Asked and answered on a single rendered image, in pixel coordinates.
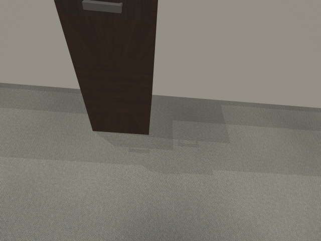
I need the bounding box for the cabinet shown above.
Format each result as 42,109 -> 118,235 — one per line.
54,0 -> 158,135

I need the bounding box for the drawer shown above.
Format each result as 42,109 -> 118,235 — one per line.
60,0 -> 152,22

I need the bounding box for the handle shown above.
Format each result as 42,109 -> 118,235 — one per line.
82,0 -> 122,13

